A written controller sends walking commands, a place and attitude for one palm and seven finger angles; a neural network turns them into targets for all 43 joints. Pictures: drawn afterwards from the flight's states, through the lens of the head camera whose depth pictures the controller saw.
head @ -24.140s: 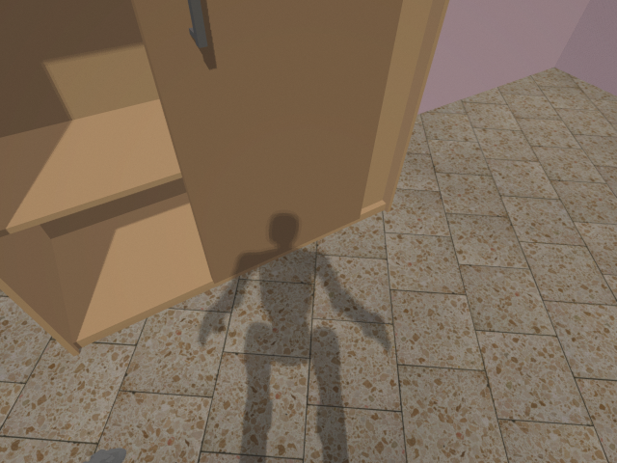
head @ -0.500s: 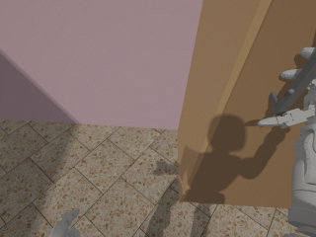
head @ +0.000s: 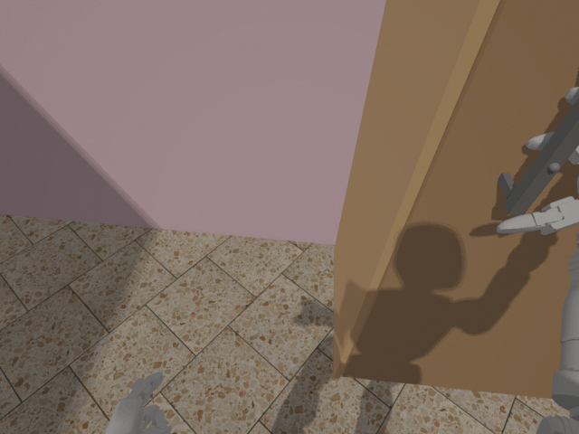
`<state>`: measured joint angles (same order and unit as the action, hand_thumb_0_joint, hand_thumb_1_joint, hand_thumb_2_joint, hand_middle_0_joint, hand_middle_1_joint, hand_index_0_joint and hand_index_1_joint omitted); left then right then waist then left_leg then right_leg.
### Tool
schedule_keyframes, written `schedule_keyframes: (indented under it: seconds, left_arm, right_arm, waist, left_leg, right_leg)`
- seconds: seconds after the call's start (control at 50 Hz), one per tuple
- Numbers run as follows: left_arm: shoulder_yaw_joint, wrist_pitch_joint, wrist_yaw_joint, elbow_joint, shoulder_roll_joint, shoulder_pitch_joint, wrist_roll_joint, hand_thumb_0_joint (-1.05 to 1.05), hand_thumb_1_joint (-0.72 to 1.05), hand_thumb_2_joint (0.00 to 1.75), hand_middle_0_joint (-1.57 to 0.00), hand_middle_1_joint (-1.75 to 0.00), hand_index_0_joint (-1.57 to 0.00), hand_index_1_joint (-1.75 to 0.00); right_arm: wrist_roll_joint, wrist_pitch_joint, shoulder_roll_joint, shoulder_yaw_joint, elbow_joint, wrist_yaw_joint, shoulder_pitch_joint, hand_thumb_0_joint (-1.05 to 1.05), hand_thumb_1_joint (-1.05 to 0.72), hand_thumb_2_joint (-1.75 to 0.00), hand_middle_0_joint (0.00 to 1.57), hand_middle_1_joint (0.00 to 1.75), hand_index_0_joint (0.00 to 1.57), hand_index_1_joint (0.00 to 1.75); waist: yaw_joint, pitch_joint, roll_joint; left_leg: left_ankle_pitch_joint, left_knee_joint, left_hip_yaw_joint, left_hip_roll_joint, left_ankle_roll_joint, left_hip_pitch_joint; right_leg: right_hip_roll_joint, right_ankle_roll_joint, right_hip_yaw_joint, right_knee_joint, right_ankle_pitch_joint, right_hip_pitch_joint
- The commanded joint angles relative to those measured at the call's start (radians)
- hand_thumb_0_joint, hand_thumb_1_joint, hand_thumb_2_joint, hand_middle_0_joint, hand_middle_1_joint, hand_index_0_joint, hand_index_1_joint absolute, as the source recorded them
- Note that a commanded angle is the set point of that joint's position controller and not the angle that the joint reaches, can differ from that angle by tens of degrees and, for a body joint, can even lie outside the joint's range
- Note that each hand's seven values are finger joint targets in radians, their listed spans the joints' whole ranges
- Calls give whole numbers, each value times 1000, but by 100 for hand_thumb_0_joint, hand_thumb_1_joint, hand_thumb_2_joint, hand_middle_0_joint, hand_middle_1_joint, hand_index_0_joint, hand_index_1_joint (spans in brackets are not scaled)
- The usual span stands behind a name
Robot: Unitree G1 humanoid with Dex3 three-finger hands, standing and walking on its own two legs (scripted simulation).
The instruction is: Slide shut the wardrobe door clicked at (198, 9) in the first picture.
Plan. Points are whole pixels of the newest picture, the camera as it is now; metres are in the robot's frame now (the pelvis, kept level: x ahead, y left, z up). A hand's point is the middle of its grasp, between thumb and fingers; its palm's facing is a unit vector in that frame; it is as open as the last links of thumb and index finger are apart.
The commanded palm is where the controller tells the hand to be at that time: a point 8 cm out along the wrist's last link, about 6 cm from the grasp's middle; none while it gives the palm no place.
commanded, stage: slip the hand off the handle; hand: right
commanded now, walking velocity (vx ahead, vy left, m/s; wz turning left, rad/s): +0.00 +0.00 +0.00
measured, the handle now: (553, 134) +0.39 -0.26 +0.26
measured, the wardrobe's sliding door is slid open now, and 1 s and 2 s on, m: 0.00 0.01 0.01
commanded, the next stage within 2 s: draw the hand back to the body in 0.76 s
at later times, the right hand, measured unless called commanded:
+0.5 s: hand out of the picture +0.27 -0.30 +0.24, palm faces +0.34 +0.94 -0.09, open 14.7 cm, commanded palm +0.22 -0.33 +0.24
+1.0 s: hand out of the picture +0.22 -0.29 +0.22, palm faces +0.26 +0.95 -0.14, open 14.7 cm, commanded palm +0.16 -0.33 +0.23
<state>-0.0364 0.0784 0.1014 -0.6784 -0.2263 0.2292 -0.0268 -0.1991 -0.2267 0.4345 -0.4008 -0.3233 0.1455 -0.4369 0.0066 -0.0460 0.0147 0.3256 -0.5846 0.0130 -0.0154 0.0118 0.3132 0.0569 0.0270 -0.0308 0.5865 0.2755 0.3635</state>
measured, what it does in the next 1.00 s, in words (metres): stands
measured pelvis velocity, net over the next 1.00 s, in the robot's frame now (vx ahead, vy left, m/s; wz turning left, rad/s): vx -0.01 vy -0.01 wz -0.05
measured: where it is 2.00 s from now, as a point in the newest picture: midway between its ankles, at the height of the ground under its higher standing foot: outside the picture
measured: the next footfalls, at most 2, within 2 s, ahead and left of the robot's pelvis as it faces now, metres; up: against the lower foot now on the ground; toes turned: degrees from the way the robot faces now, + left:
none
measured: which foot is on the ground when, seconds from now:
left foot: down 0.00-1.00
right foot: down 0.00-1.00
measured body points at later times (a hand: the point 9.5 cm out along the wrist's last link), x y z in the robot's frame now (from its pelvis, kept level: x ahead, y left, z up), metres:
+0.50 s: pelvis +0.00 -0.01 +0.00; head -0.01 -0.01 +0.45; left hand +0.17 +0.22 -0.08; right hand +0.25 -0.35 +0.24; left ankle -0.01 +0.13 -0.73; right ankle +0.02 -0.14 -0.73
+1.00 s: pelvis -0.01 -0.01 +0.00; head -0.04 +0.00 +0.45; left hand +0.20 +0.18 -0.07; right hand +0.20 -0.34 +0.23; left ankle -0.02 +0.13 -0.73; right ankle +0.01 -0.14 -0.73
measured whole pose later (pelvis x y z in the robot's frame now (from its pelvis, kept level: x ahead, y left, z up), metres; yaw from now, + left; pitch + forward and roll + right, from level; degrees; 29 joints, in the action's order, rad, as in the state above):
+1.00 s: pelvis -0.01 -0.01 +0.00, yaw -3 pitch -3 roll +1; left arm -0.09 0.18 0.13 -0.66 -0.22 0.20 -0.04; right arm -0.33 0.11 0.41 -0.46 0.21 0.27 0.02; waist 0.10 -0.03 0.04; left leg 0.31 -0.52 0.05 -0.04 0.02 0.16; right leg 0.03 0.01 0.01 0.56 0.26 0.25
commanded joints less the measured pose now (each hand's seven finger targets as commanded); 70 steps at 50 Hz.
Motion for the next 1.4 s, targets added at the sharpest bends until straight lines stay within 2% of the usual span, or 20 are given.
schedule_keyframes:
  seconds: [0.0,0.06,0.1,0.18,0.22,0.28,0.34,0.48,0.56,0.62,0.86,0.88,0.92,0.98,1.04,1.1,1.18,1.24,1.36,1.38]
  left_arm:
    - [57,46,21,132,-146,-57,-7,0,90,90,-20,-30,-20,-30]
    - [61,49,21,137,-152,-50,-7,0,90,90,-20,-30,-20,-30]
    - [65,55,13,154,-149,-54,-4,0,90,90,-20,-30,-20,-30]
    - [74,68,-2,175,-149,-61,2,0,90,90,-20,-30,-20,-30]
    - [74,80,-3,176,-149,-66,1,0,90,90,-20,-30,-20,-30]
    - [71,95,11,164,-156,-75,-7,0,90,90,-20,-30,-20,-30]
    - [63,115,24,169,-150,-100,-6,0,90,90,-20,-30,-20,-30]
    - [44,151,6,184,-130,-128,5,0,90,90,-20,-30,-20,-30]
    - [32,148,2,177,-127,-135,3,0,90,90,-20,-30,-20,-30]
    - [27,153,4,190,-118,-153,7,0,90,90,-20,-30,-20,-30]
    - [10,177,29,166,-111,-171,13,0,90,90,-20,-30,-20,-30]
    - [9,169,37,159,-130,-166,-7,0,90,90,-20,-30,-20,-30]
    - [0,166,47,203,-124,-202,-24,0,90,90,-20,-30,-20,-30]
    - [-4,174,42,230,-132,-220,-40,0,90,90,-20,-30,-20,-30]
    - [-12,186,30,245,-138,-235,-55,0,90,90,-20,-30,-20,-30]
    - [-14,198,17,252,-139,-231,-61,0,90,90,-20,-30,-20,-30]
    - [-1,208,1,241,-145,-209,-60,0,90,90,-20,-30,-20,-30]
    - [1,212,0,242,-146,-208,-61,0,90,90,-20,-30,-20,-30]
    - [4,231,12,237,-148,-199,-54,0,90,90,-20,-30,-20,-30]
    - [24,243,-3,248,-115,-224,-1,0,90,90,-20,-30,-20,-30]
  right_arm:
    - [-22,-18,381,-223,71,-64,-340,0,55,-20,25,115,25,115]
    - [-28,-31,423,-260,80,-56,-333,0,55,-20,25,115,25,115]
    - [-28,-46,410,-272,129,-44,-254,0,55,-20,25,115,25,115]
    - [-20,-97,357,-223,296,-8,-201,0,55,-20,25,115,25,115]
    - [-27,-105,309,-180,344,10,-168,0,55,-20,25,115,25,115]
    - [-64,-80,296,-178,346,41,-120,0,55,-20,25,115,25,115]
    - [-91,-54,277,-166,460,51,-134,0,55,-20,25,115,25,115]
    - [-104,-4,210,-170,623,15,93,0,55,-20,25,115,25,115]
    - [-118,42,186,-166,631,15,138,0,55,-20,25,115,25,115]
    - [-124,52,168,-155,724,24,187,0,55,-20,25,115,25,115]
    - [-129,68,157,-124,740,36,140,0,55,-20,25,115,25,115]
    - [-121,194,208,-115,609,85,261,0,55,-20,25,115,25,115]
    - [-137,296,231,-125,739,128,194,0,55,-20,25,115,25,115]
    - [-166,427,263,-160,788,183,267,0,55,-20,25,115,25,115]
    - [-222,519,301,-213,790,244,296,0,55,-20,25,115,25,115]
    - [-266,543,313,-256,773,272,309,0,55,-20,25,115,25,115]
    - [-262,525,264,-235,719,236,364,0,55,-20,25,115,25,115]
    - [-238,523,231,-174,747,236,336,0,55,-20,25,115,25,115]
    - [-218,475,274,-192,779,245,313,0,37,-29,24,104,24,104]
    - [-25,316,352,-217,956,16,246,0,33,-31,24,102,24,102]
  waist:
    - [26,-194,-26]
    - [35,-220,-22]
    - [51,-247,-3]
    - [45,-292,53]
    - [37,-264,71]
    - [29,-183,48]
    - [36,-202,73]
    - [77,-202,74]
    - [65,-113,33]
    - [73,-148,60]
    - [59,-92,74]
    - [76,-100,89]
    - [84,-133,106]
    - [99,-175,101]
    - [104,-148,57]
    - [100,-115,34]
    - [87,-32,15]
    - [77,-15,65]
    - [67,-41,63]
    - [92,62,56]
  left_leg:
    - [-178,111,-14,5,-3,-55]
    - [-148,109,-19,5,-2,-62]
    - [-176,94,-17,8,-5,-81]
    - [-232,70,-12,19,-11,-81]
    - [-227,71,-1,25,-15,-50]
    - [-135,104,3,25,-14,-6]
    - [-137,104,9,24,-20,-20]
    - [-243,76,38,27,-25,-72]
    - [-235,99,42,28,-19,-49]
    - [-247,95,43,30,-23,-65]
    - [-135,139,34,24,-23,-44]
    - [-125,146,34,15,-25,-84]
    - [-165,156,38,12,-24,-126]
    - [-247,156,49,14,-24,-172]
    - [-256,172,54,26,-22,-173]
    - [-215,184,57,38,-18,-133]
    - [-119,213,46,36,-13,-78]
    - [-85,222,28,29,-12,-66]
    - [-58,233,18,27,-9,-70]
    - [-24,312,-10,22,-5,-26]
  right_leg:
    - [-36,-40,-23,-59,-137,-58]
    - [-37,-42,-23,-56,-120,-45]
    - [-42,-45,-27,-56,-138,-57]
    - [-45,-51,-30,-44,-177,-106]
    - [-42,-52,-23,-44,-181,-129]
    - [-37,-50,-9,-61,-106,-124]
    - [-40,-48,4,-68,-115,-160]
    - [-45,-37,17,-75,-207,-190]
    - [-45,-34,16,-81,-180,-162]
    - [-50,-33,22,-83,-197,-198]
    - [-55,-33,41,-98,-101,-190]
    - [-44,-34,47,-134,-60,-177]
    - [-52,-41,44,-137,-106,-202]
    - [-53,-48,42,-135,-187,-243]
    - [-58,-48,46,-135,-194,-249]
    - [-61,-48,50,-141,-167,-250]
    - [-56,-45,41,-140,-103,-220]
    - [-59,-45,33,-135,-73,-214]
    - [-59,-53,33,-121,-66,-229]
    - [-64,-34,-5,-122,-53,-173]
